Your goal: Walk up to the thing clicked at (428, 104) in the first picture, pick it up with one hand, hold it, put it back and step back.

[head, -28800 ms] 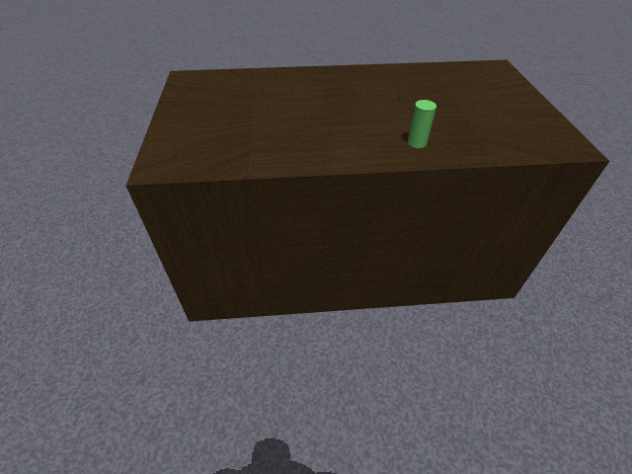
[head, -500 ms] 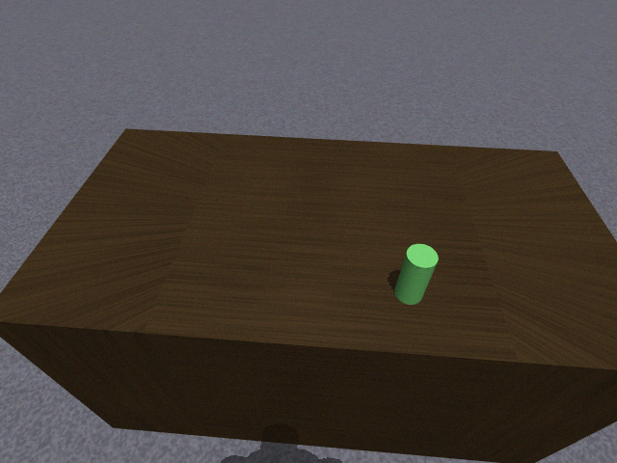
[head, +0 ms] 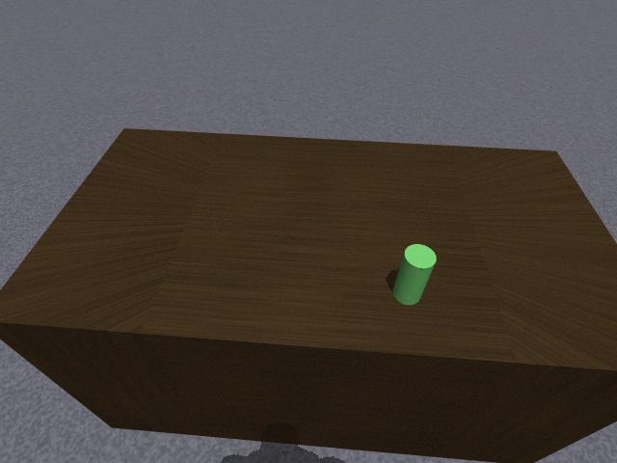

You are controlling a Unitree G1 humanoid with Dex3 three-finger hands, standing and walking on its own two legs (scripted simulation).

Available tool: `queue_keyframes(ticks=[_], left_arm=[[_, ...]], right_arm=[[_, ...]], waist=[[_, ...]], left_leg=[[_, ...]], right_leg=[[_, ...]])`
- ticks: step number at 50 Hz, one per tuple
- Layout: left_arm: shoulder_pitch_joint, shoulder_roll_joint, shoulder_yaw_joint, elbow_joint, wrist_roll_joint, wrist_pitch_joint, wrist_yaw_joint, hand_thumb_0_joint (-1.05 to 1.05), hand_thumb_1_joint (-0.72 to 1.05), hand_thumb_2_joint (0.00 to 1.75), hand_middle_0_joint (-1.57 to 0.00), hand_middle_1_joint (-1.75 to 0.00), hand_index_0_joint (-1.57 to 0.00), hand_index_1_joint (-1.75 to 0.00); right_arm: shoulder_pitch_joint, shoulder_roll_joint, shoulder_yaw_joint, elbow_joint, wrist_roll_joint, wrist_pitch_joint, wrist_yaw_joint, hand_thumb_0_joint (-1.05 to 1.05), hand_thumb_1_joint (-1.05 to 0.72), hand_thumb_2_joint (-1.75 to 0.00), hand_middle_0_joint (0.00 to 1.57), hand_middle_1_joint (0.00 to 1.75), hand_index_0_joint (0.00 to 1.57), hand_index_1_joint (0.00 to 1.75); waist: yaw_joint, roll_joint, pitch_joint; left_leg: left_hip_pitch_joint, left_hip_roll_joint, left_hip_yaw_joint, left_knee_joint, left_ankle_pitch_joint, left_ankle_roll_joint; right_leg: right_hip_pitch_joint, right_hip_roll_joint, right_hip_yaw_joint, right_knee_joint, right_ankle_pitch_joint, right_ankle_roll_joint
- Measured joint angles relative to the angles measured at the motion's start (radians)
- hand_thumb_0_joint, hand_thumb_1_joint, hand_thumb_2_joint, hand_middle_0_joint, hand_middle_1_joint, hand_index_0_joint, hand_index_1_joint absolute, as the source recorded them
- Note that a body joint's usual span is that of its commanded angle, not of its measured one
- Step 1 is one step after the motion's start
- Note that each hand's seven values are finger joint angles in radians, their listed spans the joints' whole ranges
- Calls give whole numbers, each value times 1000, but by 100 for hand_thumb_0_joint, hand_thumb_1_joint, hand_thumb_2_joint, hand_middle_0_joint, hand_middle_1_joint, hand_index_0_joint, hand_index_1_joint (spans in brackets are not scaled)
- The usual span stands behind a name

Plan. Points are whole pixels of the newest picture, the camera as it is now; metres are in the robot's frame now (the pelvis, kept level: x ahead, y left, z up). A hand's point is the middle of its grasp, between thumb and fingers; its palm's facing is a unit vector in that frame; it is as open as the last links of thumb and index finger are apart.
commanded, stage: stand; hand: right
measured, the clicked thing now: (413, 275) +0.46 -0.17 -0.07
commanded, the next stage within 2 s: step back in 0.06 s
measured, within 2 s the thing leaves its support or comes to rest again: neither
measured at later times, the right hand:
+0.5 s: hand out of the picture +0.04 -0.30 -0.18, palm faces -0.07 +0.93 -0.35, open 7.4 cm
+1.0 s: hand out of the picture -0.07 -0.25 -0.15, palm faces -0.08 +0.91 -0.41, open 7.4 cm
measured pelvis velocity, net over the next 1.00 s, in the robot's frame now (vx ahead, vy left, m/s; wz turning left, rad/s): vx -0.21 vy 0.01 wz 0.03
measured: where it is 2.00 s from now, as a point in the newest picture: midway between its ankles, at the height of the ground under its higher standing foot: outside the picture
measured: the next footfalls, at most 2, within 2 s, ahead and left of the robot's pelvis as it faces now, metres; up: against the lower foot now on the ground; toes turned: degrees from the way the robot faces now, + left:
left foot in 0.74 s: -0.12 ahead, +0.12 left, +0.00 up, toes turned +4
right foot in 1.16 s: -0.25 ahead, -0.13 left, +0.00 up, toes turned +0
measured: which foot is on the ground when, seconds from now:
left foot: down 0.00-0.32, up 0.34-0.72, down 0.74-1.00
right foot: down 0.00-0.76, up 0.78-1.00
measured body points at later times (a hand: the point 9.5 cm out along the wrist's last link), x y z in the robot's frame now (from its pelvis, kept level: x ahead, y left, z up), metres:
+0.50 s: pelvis -0.08 -0.03 -0.02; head -0.01 -0.06 +0.42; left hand -0.02 +0.29 -0.12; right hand +0.04 -0.35 -0.16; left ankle -0.10 +0.11 -0.67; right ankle -0.07 -0.13 -0.75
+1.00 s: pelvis -0.21 +0.01 -0.02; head -0.15 +0.03 +0.43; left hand -0.14 +0.34 -0.14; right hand -0.07 -0.29 -0.12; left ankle -0.16 +0.11 -0.75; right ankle -0.25 -0.14 -0.66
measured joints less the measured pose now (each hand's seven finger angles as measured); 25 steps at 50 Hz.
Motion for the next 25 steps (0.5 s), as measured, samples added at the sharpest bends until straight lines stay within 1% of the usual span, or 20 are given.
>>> queue_keyframes(ticks=[4, 7, 10, 11, 13, 14, 15, 16, 17, 18, 19, 20, 22, 24, 25], left_arm=[[-3, 1, 5, -4, -5, 2, -1, 0, 90, 90, -20, -30, -20, -30], [-26, 11, 25, -35, -17, 13, 5, 0, 90, 90, -20, -30, -20, -30], [-50, 31, 40, -70, -21, 28, 9, 0, 90, 90, -20, -30, -20, -30], [-55, 37, 44, -81, -21, 32, 9, 0, 90, 90, -20, -30, -20, -30], [-56, 44, 52, -101, -18, 41, 8, 0, 90, 90, -20, -30, -20, -30], [-53, 46, 55, -109, -17, 43, 7, 0, 90, 90, -20, -30, -20, -30], [-45, 46, 58, -117, -15, 42, 6, 0, 90, 90, -20, -30, -20, -30], [-33, 50, 60, -126, -11, 40, 5, 0, 90, 90, -20, -30, -20, -30], [-27, 43, 64, -128, -4, 36, 7, 0, 90, 90, -20, -30, -20, -30], [-22, 32, 63, -130, 3, 36, 6, 0, 90, 90, -20, -30, -20, -30], [-14, 25, 59, -135, 10, 37, 4, 0, 90, 90, -20, -30, -20, -30], [-7, 19, 56, -140, 14, 38, 3, 0, 90, 90, -20, -30, -20, -30], [1, 4, 54, -146, 18, 43, 3, 0, 90, 90, -20, -30, -20, -30], [-1, -4, 52, -159, 21, 46, 6, 0, 90, 90, -20, -30, -20, -30], [-4, -6, 52, -171, 20, 45, 9, 0, 90, 90, -20, -30, -20, -30]], right_arm=[[-1, -1, -1, -5, 2, 3, 2, 1, -90, -90, 20, 30, 20, 30], [-21, -8, -11, -35, 13, 18, 7, 1, -90, -90, 20, 30, 21, 30], [-43, -16, -25, -75, 17, 31, 10, 1, -90, -89, 20, 30, 21, 30], [-49, -19, -29, -88, 16, 37, 9, 1, -90, -89, 20, 30, 21, 30], [-57, -28, -37, -115, 10, 48, 6, 1, -90, -89, 20, 30, 21, 30], [-60, -34, -40, -128, 6, 54, 5, 1, -90, -89, 20, 30, 21, 30], [-63, -41, -43, -139, 4, 61, 3, 1, -90, -89, 20, 30, 21, 30], [-66, -46, -45, -151, 5, 67, 3, 1, -90, -89, 20, 30, 21, 30], [-74, -57, -48, -160, 9, 73, 0, 1, -90, -89, 20, 30, 21, 30], [-81, -66, -52, -168, 11, 78, -5, 1, -90, -89, 20, 30, 21, 30], [-82, -70, -56, -175, 10, 82, -10, 1, -90, -90, 20, 30, 21, 30], [-80, -71, -58, -181, 11, 84, -14, 1, -90, -90, 20, 30, 20, 30], [-64, -75, -59, -194, 16, 81, -15, 1, -91, -90, 20, 30, 20, 30], [-41, -76, -55, -202, 17, 76, -16, 1, -91, -90, 20, 30, 20, 30], [-28, -77, -51, -202, 15, 74, -17, 1, -91, -90, 20, 30, 20, 30]], waist=[[0, -1, 0], [0, -2, 36], [3, -8, 76], [3, -7, 86], [4, 2, 97], [6, 10, 99], [10, 17, 98], [14, 16, 91], [13, 33, 99], [9, 51, 110], [13, 55, 116], [20, 53, 120], [23, 57, 124], [22, 58, 123], [24, 56, 124]], left_leg=[[-9, 1, 0, 10, -3, 1], [-59, 2, -4, 70, -16, 5], [-108, 4, -5, 120, -21, 6], [-125, 6, -7, 137, -23, 5], [-160, 14, -14, 175, -27, 2], [-179, 19, -18, 196, -31, 0], [-201, 23, -21, 222, -38, -1], [-228, 22, -19, 256, -48, 1], [-253, 19, -41, 301, -77, 10], [-277, -3, -85, 369, -165, 18], [-302, -38, -116, 462, -255, 24], [-324, -72, -134, 562, -309, 27], [-349, -119, -156, 718, -331, 23], [-350, -136, -154, 800, -330, 14], [-338, -136, -149, 807, -330, 9]], right_leg=[[-10, 1, 0, 11, -3, -1], [-69, 2, -2, 95, -31, -5], [-154, 4, 2, 220, -57, -33], [-182, 10, 7, 271, -79, -44], [-226, 28, 14, 374, -158, -60], [-236, 37, 12, 400, -179, -66], [-234, 41, 10, 391, -169, -71], [-225, 37, 16, 351, -138, -70], [-230, 45, 11, 356, -143, -60], [-237, 50, 1, 371, -147, -57], [-247, 46, 1, 382, -146, -59], [-253, 39, 7, 382, -139, -61], [-254, 29, 5, 351, -112, -61], [-261, 19, -3, 325, -88, -61], [-266, 14, -8, 318, -79, -60]])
